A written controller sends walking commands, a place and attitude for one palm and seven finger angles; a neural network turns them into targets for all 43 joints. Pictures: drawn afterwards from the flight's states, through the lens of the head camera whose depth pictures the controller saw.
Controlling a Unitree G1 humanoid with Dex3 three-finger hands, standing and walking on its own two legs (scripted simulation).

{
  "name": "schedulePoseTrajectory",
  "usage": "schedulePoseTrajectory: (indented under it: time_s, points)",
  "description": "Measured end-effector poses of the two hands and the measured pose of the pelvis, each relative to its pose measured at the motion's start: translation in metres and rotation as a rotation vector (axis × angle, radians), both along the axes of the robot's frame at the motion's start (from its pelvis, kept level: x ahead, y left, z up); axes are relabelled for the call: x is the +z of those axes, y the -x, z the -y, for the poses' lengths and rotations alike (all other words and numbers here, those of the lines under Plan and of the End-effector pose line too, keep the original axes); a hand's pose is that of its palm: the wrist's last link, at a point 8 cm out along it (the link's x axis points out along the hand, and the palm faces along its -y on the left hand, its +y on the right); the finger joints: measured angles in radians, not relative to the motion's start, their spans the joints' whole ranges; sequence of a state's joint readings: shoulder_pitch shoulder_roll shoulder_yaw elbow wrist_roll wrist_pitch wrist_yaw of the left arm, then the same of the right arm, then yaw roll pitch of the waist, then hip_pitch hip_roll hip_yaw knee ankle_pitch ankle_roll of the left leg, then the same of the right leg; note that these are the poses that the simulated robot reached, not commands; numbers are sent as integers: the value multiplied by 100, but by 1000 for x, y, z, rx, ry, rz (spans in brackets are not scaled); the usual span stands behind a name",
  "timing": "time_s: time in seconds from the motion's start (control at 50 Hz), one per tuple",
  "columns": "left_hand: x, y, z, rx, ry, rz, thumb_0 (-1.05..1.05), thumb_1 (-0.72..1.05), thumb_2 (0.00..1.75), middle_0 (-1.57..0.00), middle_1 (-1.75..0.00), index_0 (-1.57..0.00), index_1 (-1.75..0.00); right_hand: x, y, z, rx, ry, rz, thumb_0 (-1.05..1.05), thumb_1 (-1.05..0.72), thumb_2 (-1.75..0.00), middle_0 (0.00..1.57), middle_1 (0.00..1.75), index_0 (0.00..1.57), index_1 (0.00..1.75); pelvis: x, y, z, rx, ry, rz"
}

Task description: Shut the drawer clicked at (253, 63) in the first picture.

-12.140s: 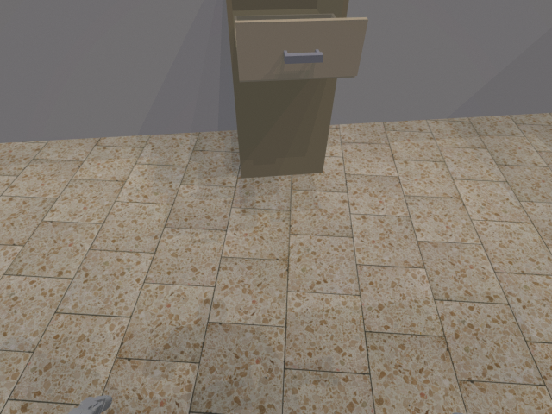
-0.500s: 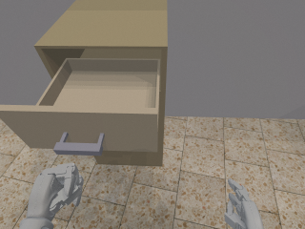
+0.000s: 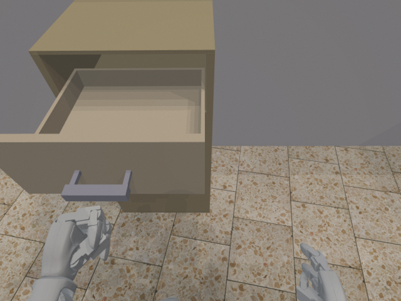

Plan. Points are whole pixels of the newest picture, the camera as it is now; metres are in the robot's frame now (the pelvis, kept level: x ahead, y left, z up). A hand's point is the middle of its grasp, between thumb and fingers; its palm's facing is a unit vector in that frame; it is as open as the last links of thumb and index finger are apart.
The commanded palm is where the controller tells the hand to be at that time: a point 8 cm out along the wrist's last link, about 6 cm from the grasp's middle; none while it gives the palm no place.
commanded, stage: bring the fist close to the handle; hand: left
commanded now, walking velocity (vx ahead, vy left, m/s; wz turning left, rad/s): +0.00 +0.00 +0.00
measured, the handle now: (99, 183) +0.32 +0.22 +0.07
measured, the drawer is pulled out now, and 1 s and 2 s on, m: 0.28 0.24 0.11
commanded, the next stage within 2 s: push the drawer shut in 0.10 s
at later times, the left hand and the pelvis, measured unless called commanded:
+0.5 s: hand (114, 221) +0.24 +0.17 +0.08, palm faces +0.06 -1.00 -0.08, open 3.2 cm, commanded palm +0.22 +0.22 +0.08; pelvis +0.00 -0.02 +0.00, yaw +0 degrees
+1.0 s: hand (116, 197) +0.29 +0.18 +0.07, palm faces +0.05 -1.00 -0.07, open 2.9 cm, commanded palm +0.28 +0.23 +0.08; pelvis -0.01 -0.02 +0.00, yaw +1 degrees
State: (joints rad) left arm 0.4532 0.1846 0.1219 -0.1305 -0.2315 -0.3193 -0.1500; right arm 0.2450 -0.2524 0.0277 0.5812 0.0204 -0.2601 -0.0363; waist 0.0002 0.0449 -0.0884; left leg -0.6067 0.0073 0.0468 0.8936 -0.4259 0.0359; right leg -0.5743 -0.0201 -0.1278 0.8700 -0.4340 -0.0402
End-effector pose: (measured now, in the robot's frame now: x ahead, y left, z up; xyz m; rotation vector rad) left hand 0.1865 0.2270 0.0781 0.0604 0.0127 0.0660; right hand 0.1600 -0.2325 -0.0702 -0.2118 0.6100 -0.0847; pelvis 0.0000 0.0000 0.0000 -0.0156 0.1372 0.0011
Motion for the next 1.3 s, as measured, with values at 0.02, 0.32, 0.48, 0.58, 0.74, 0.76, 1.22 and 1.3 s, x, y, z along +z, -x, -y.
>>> schedulePoseTrajectory:
  time_s: [0.02,0.32,0.48,0.58,0.74,0.76,1.22,1.3]
  points:
    - [-2,0,1,-1,3,-8,1,90,90,-140,-160,-140,-160,0,-1,0,0,0,1,1,-90,-90,20,30,20,30,0,0,0,0,0,-1]
    - [1,-2,6,8,-20,2,1,90,90,-140,-160,-140,-160,0,-13,5,19,-10,14,1,-90,-90,20,30,20,30,-2,-3,10,8,-3,-5]
    - [1,-28,8,-10,-17,14,1,90,90,-140,-160,-140,-160,-5,-9,14,8,-3,-18,1,-90,-90,20,30,20,30,-1,-4,16,7,-7,-13]
    - [2,-36,7,-5,-18,9,1,87,92,-140,-160,-140,-160,-7,-4,21,-2,1,-42,1,-90,-90,20,30,20,30,1,-6,19,6,-11,-12]
    - [-1,-42,3,2,-17,8,-3,83,92,-140,-160,-140,-160,-10,-1,28,-4,13,-69,1,-90,-90,20,30,20,30,3,-4,22,10,-14,-7]
    - [-1,-43,2,3,-16,10,-3,82,92,-140,-160,-140,-160,-10,-1,29,-2,14,-70,1,-90,-90,20,30,20,30,3,-3,22,12,-14,-6]
    - [0,-103,-4,-12,8,16,0,79,90,-140,-160,-140,-160,-12,33,27,-52,16,-140,1,-90,-90,20,30,20,30,7,9,14,-7,-16,3]
    - [-1,-107,-5,-10,9,26,0,79,90,-140,-160,-140,-160,-14,42,27,-62,19,-172,1,-90,-90,20,30,20,30,8,10,11,-9,-16,2]
